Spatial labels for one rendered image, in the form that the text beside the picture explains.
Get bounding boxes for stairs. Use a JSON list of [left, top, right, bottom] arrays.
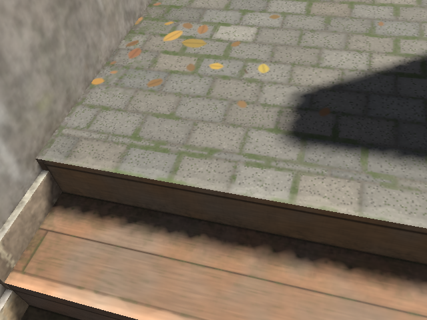
[[4, 160, 427, 320]]

